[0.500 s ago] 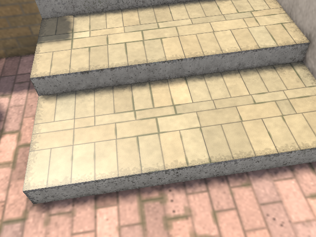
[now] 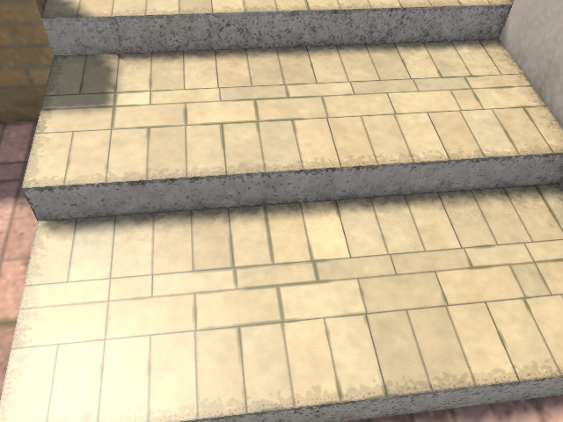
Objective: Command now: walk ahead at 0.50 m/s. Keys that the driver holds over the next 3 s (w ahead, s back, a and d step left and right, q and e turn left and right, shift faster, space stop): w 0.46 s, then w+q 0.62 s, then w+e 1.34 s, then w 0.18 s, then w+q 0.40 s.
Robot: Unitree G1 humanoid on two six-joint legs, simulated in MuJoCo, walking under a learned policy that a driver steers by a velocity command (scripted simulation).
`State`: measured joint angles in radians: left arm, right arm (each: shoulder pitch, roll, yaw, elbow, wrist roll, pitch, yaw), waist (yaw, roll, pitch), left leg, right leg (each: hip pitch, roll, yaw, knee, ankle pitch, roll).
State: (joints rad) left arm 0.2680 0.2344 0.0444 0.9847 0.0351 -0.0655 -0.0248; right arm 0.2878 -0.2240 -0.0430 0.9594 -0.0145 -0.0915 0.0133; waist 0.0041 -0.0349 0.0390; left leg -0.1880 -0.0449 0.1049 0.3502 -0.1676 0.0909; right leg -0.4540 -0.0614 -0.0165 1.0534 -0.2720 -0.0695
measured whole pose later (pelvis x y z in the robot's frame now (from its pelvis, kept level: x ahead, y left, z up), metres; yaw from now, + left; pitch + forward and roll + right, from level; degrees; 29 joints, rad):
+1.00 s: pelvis +0.53 +0.03 +0.04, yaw +14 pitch +3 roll +2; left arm 0.37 0.20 0.02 0.95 0.07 -0.09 -0.07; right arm 0.21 -0.20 -0.01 0.89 -0.06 -0.06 0.04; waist -0.03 -0.02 -0.03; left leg -0.63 -0.14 0.16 1.00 -0.44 0.17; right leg -0.51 0.04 0.16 1.66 -0.06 -0.13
